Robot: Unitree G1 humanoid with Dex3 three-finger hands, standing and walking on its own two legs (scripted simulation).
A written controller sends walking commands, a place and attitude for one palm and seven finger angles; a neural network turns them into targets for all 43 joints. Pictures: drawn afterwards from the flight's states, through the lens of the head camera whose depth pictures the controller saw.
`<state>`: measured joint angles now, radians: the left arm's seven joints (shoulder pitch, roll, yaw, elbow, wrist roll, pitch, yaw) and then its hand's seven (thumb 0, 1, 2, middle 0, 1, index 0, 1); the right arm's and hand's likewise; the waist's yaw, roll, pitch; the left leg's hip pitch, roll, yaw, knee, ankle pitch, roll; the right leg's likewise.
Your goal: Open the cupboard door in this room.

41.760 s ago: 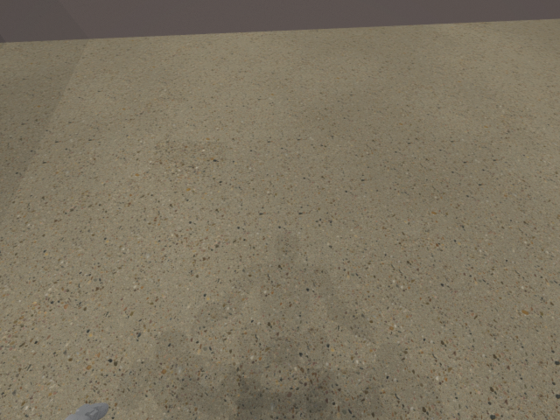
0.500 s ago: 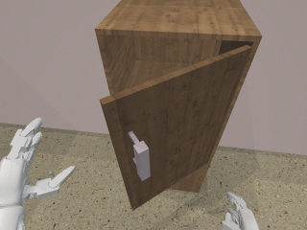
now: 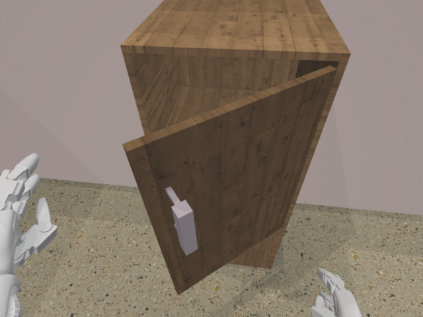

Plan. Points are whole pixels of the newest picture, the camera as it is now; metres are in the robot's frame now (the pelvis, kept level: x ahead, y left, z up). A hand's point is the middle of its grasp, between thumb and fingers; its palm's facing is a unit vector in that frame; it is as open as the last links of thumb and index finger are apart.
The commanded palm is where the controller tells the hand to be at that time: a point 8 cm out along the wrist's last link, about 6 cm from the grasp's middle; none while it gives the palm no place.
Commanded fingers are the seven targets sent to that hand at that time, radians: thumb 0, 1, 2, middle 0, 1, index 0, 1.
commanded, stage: draw the hand back to the body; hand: left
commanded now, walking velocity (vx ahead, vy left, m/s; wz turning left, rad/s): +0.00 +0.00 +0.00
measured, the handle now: (180, 220) +0.26 +0.09 +0.08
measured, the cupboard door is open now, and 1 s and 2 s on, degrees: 40 40 40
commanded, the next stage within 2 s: step back with the hand held close in 0.10 s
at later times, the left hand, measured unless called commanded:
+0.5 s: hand (52, 234) +0.19 +0.26 +0.14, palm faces +0.32 -0.82 -0.48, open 7.4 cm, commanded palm +0.13 +0.30 +0.17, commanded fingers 0.00 0.90 0.90 -0.20 -0.30 -0.20 -0.30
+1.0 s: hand out of the picture +0.07 +0.31 +0.16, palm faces +0.47 -0.75 -0.47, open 7.4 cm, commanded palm +0.01 +0.34 +0.17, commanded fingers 0.00 0.90 0.90 -0.20 -0.30 -0.20 -0.30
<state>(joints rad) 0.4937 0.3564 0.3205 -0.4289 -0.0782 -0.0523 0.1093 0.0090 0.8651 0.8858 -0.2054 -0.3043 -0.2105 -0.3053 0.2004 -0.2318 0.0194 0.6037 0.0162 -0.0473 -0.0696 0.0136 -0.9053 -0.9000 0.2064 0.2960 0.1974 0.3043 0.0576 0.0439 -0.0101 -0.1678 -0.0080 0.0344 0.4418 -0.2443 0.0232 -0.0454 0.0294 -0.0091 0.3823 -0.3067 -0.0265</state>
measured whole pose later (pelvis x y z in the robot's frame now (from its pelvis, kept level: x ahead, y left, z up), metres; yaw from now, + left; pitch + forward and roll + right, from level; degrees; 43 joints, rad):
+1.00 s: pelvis -0.12 +0.04 -0.02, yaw +1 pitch -1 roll -2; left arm 0.53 0.38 0.43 -0.52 -0.03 -0.19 0.15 0.01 0.89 0.90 -0.21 -0.30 -0.21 -0.31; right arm 0.24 -0.20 0.00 0.58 0.01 -0.06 -0.06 0.01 -0.90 -0.90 0.21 0.30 0.20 0.30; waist 0.01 0.03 0.04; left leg -0.47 -0.02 0.05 0.65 -0.30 0.05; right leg -0.33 0.03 0.04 0.59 -0.24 0.01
